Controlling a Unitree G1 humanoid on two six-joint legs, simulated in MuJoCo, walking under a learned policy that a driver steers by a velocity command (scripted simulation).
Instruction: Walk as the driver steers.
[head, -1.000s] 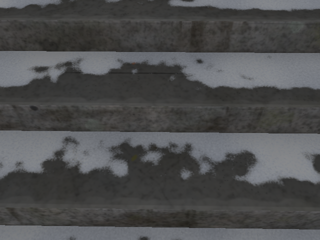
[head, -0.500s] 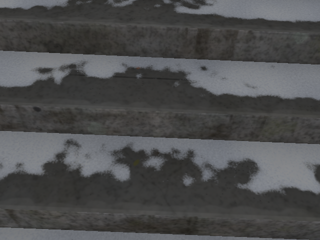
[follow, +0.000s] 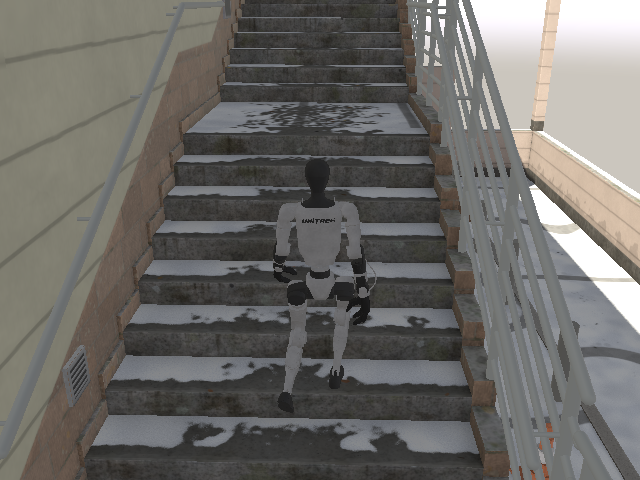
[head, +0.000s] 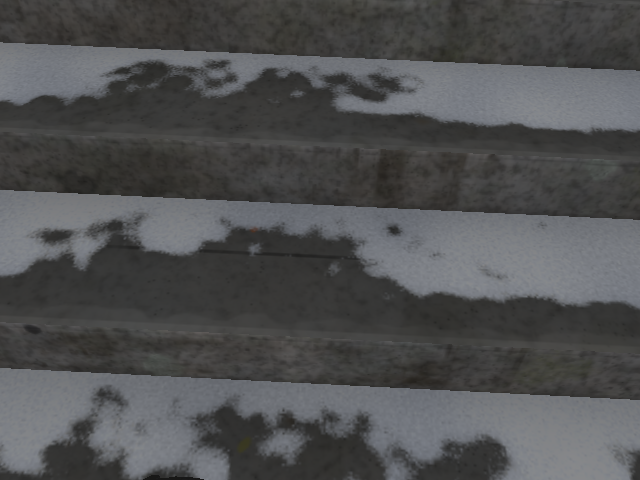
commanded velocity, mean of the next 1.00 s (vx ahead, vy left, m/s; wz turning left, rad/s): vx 0.49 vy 0.00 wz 0.00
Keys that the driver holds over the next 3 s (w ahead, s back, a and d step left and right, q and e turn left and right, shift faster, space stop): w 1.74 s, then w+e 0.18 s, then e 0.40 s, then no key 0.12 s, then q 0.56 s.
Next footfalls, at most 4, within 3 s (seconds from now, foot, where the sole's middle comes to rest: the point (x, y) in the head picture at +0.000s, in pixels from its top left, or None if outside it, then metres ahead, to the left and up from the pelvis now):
0.50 left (254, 473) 0.46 0.14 -0.54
1.08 right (367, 272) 0.79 -0.06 -0.39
1.66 left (275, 99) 1.12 0.13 -0.24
2.20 right None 1.40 -0.09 -0.09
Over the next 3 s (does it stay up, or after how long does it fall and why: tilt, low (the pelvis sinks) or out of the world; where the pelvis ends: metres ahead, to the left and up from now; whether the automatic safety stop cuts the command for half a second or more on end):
stays up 1.40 0.06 0.68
